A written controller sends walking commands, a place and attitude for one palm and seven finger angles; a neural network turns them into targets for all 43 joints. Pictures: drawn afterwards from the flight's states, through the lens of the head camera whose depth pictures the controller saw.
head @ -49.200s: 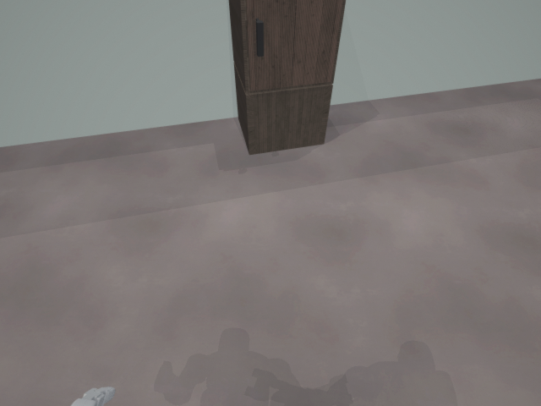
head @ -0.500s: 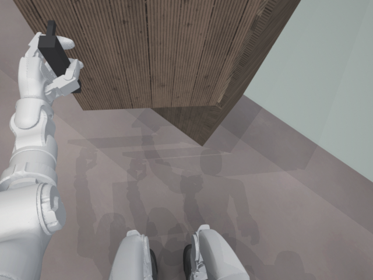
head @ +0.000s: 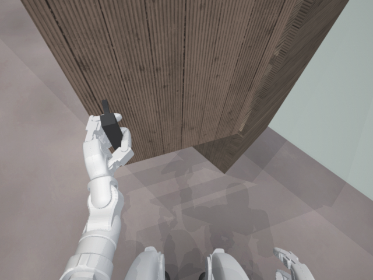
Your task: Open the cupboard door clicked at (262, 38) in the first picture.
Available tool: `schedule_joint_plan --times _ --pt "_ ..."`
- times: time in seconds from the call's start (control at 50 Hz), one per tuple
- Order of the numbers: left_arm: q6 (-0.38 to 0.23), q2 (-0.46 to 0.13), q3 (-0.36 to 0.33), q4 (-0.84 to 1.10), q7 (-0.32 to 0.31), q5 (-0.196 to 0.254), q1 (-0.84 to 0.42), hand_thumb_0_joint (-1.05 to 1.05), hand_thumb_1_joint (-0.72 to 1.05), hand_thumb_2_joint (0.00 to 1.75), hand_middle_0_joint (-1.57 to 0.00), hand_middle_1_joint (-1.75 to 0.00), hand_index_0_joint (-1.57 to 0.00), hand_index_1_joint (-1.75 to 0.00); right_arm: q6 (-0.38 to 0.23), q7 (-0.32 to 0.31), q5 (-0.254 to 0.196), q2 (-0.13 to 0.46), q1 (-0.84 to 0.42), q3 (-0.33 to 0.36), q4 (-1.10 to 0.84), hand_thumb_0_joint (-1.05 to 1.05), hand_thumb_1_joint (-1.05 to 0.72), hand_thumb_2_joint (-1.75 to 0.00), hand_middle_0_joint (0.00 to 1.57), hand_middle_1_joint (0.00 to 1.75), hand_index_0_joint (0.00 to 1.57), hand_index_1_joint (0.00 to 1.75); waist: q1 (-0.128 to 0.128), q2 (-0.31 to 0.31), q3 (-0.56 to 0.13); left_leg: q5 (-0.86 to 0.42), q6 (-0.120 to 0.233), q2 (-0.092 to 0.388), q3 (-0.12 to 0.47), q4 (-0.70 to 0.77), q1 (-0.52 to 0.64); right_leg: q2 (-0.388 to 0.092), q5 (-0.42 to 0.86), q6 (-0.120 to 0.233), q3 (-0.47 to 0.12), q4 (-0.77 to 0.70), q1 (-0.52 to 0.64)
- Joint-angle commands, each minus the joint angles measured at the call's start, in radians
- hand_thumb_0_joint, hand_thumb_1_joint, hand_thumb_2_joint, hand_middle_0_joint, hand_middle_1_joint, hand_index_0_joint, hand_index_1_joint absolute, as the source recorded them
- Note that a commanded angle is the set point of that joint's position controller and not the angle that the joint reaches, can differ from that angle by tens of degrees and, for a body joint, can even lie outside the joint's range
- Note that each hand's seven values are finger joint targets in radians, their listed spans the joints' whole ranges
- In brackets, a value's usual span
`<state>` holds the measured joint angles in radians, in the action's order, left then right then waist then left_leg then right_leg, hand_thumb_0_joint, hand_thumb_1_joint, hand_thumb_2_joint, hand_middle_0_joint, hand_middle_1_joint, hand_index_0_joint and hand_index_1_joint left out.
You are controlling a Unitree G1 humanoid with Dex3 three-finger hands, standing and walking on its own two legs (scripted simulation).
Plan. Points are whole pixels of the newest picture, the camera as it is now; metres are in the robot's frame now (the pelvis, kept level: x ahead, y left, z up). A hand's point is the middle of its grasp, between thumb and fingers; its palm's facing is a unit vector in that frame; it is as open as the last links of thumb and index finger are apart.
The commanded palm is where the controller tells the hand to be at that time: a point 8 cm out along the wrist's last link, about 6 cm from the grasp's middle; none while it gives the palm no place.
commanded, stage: pull the door open along its arc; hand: left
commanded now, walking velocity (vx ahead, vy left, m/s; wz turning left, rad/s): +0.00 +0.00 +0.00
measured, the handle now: (114, 128) +0.43 +0.17 +0.01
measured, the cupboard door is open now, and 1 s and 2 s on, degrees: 62 83 87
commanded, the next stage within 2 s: open thumb and fingers to let go in 0.46 s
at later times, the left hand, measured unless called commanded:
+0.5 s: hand (162, 195) +0.28 +0.06 +0.02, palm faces +0.40 -0.92 +0.02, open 6.5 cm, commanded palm +0.22 +0.09 +0.01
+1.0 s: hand (166, 195) +0.28 +0.05 +0.02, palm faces +0.41 -0.91 -0.02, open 11.1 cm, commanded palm +0.24 +0.09 +0.01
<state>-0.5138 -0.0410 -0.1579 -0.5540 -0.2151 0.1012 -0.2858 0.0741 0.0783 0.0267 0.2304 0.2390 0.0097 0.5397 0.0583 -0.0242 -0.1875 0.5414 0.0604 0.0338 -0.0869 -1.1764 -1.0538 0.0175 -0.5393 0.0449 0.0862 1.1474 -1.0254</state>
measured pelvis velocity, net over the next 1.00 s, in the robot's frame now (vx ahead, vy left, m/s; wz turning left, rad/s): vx -0.01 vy -0.06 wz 0.09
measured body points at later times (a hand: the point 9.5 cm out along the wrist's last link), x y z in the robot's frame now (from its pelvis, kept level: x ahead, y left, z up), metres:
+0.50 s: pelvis -0.01 -0.04 +0.00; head +0.07 -0.05 +0.45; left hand +0.25 +0.10 +0.02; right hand +0.16 -0.25 -0.12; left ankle +0.00 +0.08 -0.64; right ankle +0.00 -0.10 -0.64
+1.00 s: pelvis -0.01 -0.06 -0.01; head +0.08 -0.07 +0.43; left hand +0.26 +0.10 +0.02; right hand +0.17 -0.26 -0.13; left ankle +0.00 +0.08 -0.64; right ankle +0.00 -0.10 -0.64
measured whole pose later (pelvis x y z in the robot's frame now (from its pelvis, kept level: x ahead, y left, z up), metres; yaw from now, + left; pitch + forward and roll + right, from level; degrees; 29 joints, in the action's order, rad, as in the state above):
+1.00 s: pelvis -0.01 -0.06 -0.01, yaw +5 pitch +20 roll +2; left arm -0.49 0.09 0.16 -0.32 -0.51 -0.07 0.05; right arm -0.04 0.02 0.07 0.19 0.18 0.01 0.60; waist 0.00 -0.03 -0.19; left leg 0.51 -0.02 0.00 -0.01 -1.18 -1.03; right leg -0.01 -0.58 0.12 0.16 1.21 -0.99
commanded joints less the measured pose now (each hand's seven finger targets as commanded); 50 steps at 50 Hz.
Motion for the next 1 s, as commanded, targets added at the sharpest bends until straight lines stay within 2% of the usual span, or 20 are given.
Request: schedule_joint_plan --times 0.0,0.04,0.1,0.16,0.24,0.26,0.34,0.36,0.42,0.46,0.52,0.54,0.58,0.6,0.64,0.74,0.8,0.84,0.94,0.98 --pt "-0.062 -0.073 -0.023 0.161 -0.237 -0.096 -0.071 0.0 0.9 0.9 -0.4 -1.35 -0.4 -1.35 -0.019 0.004 0.031 0.113 0.064 0.044 -0.077 0.0 -0.9 -0.9 0.2 0.3 0.2 0.3 -0.041 0.027 -0.344 -0.445 -0.057 -0.025 0.112 0.111 0.246 0.014 0.436 -0.015 -0.039 -0.077 0.228" --pt "-0.066 -0.029 0.044 0.182 -0.274 -0.144 -0.078 0.0 0.9 0.9 -0.4 -1.35 -0.4 -1.35 -0.02 0.003 0.035 0.109 0.05 0.047 -0.076 0.0 -0.9 -0.9 0.2 0.3 0.2 0.3 -0.03 0.047 -0.361 -0.413 -0.054 -0.027 0.113 0.111 0.255 0.011 0.426 -0.016 -0.043 -0.086 0.239" --pt "-0.069 0.016 0.118 0.196 -0.288 -0.182 -0.049 0.0 0.9 0.9 -0.4 -1.35 -0.4 -1.35 -0.029 -0.005 0.04 0.1 0.03 0.051 -0.071 0.0 -0.9 -0.9 0.2 0.3 0.2 0.3 -0.024 0.078 -0.384 -0.374 -0.047 -0.034 0.106 0.11 0.254 0.008 0.433 -0.018 -0.055 -0.108 0.275" --pt "-0.072 0.058 0.178 0.232 -0.279 -0.179 -0.026 0.0 0.9 0.9 -0.4 -1.35 -0.4 -1.35 -0.042 -0.014 0.037 0.087 -0.003 0.048 -0.066 0.0 -0.9 -0.9 0.2 0.3 0.2 0.3 -0.023 0.066 -0.368 -0.329 -0.045 -0.04 0.097 0.115 0.25 0.002 0.415 -0.019 -0.067 -0.134 0.299" --pt "-0.077 0.123 0.249 0.289 -0.273 -0.155 0.079 0.0 0.9 0.9 -0.4 -1.35 -0.4 -1.35 -0.064 -0.018 0.034 0.071 -0.037 0.043 -0.07 0.0 -0.9 -0.9 0.2 0.3 0.2 0.3 -0.037 0.064 -0.354 -0.319 -0.044 -0.045 0.093 0.124 0.26 -0.004 0.42 -0.017 -0.074 -0.159 0.331" --pt "-0.076 0.135 0.267 0.294 -0.273 -0.152 0.111 0.0 0.9 0.9 -0.4 -1.35 -0.4 -1.35 -0.07 -0.018 0.034 0.069 -0.041 0.042 -0.07 0.0 -0.9 -0.9 0.2 0.3 0.2 0.3 -0.034 0.09 -0.339 -0.31 -0.044 -0.046 0.094 0.125 0.247 -0.008 0.421 -0.02 -0.077 -0.165 0.339" --pt "-0.083 0.157 0.316 0.325 -0.273 -0.172 0.19 0.0 0.9 0.9 -0.4 -1.35 -0.4 -1.35 -0.095 -0.021 0.038 0.056 -0.066 0.036 -0.076 0.0 -0.9 -0.9 0.2 0.3 0.2 0.3 -0.033 0.106 -0.285 -0.257 -0.043 -0.052 0.098 0.119 0.204 -0.028 0.399 -0.028 -0.107 -0.184 0.339" --pt "-0.088 0.165 0.334 0.35 -0.275 -0.182 0.194 0.0 0.9 0.9 -0.4 -1.35 -0.4 -1.35 -0.103 -0.022 0.04 0.054 -0.071 0.036 -0.074 0.0 -0.9 -0.9 0.2 0.3 0.2 0.3 -0.029 0.109 -0.284 -0.258 -0.043 -0.052 0.102 0.116 0.204 -0.032 0.407 -0.029 -0.111 -0.183 0.336" --pt "-0.089 0.202 0.39 0.408 -0.275 -0.21 0.316 0.0 0.9 0.9 -0.4 -1.35 -0.4 -1.35 -0.126 -0.019 0.043 0.042 -0.086 0.031 -0.089 0.0 -0.9 -0.9 0.2 0.3 0.2 0.3 -0.043 0.075 -0.297 -0.268 -0.044 -0.056 0.1 0.113 0.216 -0.037 0.425 -0.025 -0.111 -0.176 0.337" --pt "-0.08 0.213 0.415 0.436 -0.275 -0.223 0.361 0.0 0.9 0.9 -0.4 -1.35 -0.4 -1.35 -0.14 -0.021 0.044 0.039 -0.09 0.027 -0.095 0.0 -0.9 -0.9 0.2 0.3 0.2 0.3 -0.04 0.101 -0.278 -0.253 -0.045 -0.058 0.106 0.108 0.199 -0.045 0.422 -0.029 -0.12 -0.18 0.338" --pt "-0.079 0.17 0.392 0.442 -0.298 -0.253 0.25 0.0 0.9 0.9 -0.4 -1.35 -0.4 -1.35 -0.153 -0.037 0.049 0.042 -0.099 0.027 -0.084 0.0 -0.9 -0.9 0.2 0.3 0.2 0.3 -0.015 0.119 -0.248 -0.197 -0.043 -0.06 0.114 0.07 0.145 -0.061 0.341 -0.039 -0.164 -0.191 0.297" --pt "-0.082 0.145 0.369 0.422 -0.314 -0.259 0.161 0.0 0.9 0.9 -0.4 -1.35 -0.4 -1.35 -0.156 -0.044 0.05 0.042 -0.1 0.024 -0.07 0.0 -0.9 -0.9 0.2 0.3 0.2 0.3 0.0 0.131 -0.219 -0.168 -0.043 -0.059 0.117 0.053 0.117 -0.068 0.287 -0.041 -0.181 -0.2 0.273" --pt "-0.089 0.122 0.335 0.406 -0.322 -0.246 0.131 0.0 0.76 0.84 -0.39 -1.34 -0.39 -1.34 -0.165 -0.055 0.049 0.037 -0.109 0.021 -0.064 0.0 -0.9 -0.9 0.2 0.3 0.2 0.3 -0.004 0.142 -0.207 -0.132 -0.045 -0.063 0.12 0.029 0.071 -0.081 0.218 -0.046 -0.225 -0.224 0.28" --pt "-0.094 0.126 0.329 0.395 -0.322 -0.239 0.147 0.0 0.69 0.81 -0.38 -1.33 -0.38 -1.33 -0.167 -0.057 0.049 0.035 -0.118 0.023 -0.063 0.0 -0.9 -0.9 0.2 0.3 0.2 0.3 -0.014 0.14 -0.231 -0.126 -0.047 -0.065 0.115 0.022 0.065 -0.089 0.208 -0.049 -0.239 -0.227 0.297" --pt "-0.089 0.139 0.335 0.384 -0.315 -0.221 0.138 0.0 0.55 0.75 -0.38 -1.31 -0.38 -1.31 -0.169 -0.059 0.047 0.038 -0.117 0.022 -0.065 0.0 -0.9 -0.9 0.2 0.3 0.2 0.3 -0.012 0.143 -0.251 -0.121 -0.046 -0.066 0.111 0.02 0.063 -0.095 0.209 -0.053 -0.247 -0.233 0.311" --pt "-0.054 0.153 0.339 0.445 -0.292 -0.176 0.204 0.0 0.2 0.6 -0.35 -1.27 -0.35 -1.27 -0.157 -0.057 0.039 0.042 -0.09 0.028 -0.083 0.0 -0.9 -0.9 0.2 0.3 0.2 0.3 -0.037 0.098 -0.37 -0.209 -0.05 -0.067 0.107 0.041 0.117 -0.093 0.416 -0.059 -0.229 -0.202 0.41" --pt "-0.031 0.157 0.355 0.435 -0.285 -0.182 0.195 0.0 -0.01 0.51 -0.33 -1.25 -0.33 -1.25 -0.151 -0.058 0.037 0.046 -0.078 0.027 -0.083 0.0 -0.9 -0.9 0.2 0.3 0.2 0.3 -0.013 0.134 -0.324 -0.221 -0.048 -0.062 0.115 0.045 0.116 -0.091 0.456 -0.062 -0.212 -0.2 0.392" --pt "-0.031 0.162 0.362 0.436 -0.283 -0.187 0.183 0.0 -0.15 0.45 -0.32 -1.24 -0.32 -1.24 -0.152 -0.059 0.038 0.045 -0.079 0.027 -0.081 0.0 -0.9 -0.9 0.2 0.3 0.2 0.3 -0.006 0.148 -0.3 -0.203 -0.048 -0.061 0.118 0.044 0.104 -0.092 0.429 -0.065 -0.213 -0.205 0.376" --pt "-0.047 0.162 0.363 0.417 -0.288 -0.205 0.167 0.0 -0.5 0.3 -0.3 -1.2 -0.3 -1.2 -0.16 -0.059 0.043 0.047 -0.083 0.027 -0.075 0.0 -0.9 -0.9 0.2 0.3 0.2 0.3 -0.009 0.144 -0.285 -0.191 -0.048 -0.062 0.121 0.036 0.088 -0.091 0.393 -0.06 -0.212 -0.196 0.35" --pt "-0.052 0.142 0.342 0.413 -0.286 -0.203 0.178 0.0 -0.5 0.3 -0.3 -1.2 -0.3 -1.2 -0.162 -0.06 0.043 0.049 -0.082 0.029 -0.075 0.0 -0.9 -0.9 0.2 0.3 0.2 0.3 -0.014 0.15 -0.282 -0.19 -0.047 -0.061 0.124 0.031 0.075 -0.091 0.391 -0.059 -0.219 -0.198 0.356"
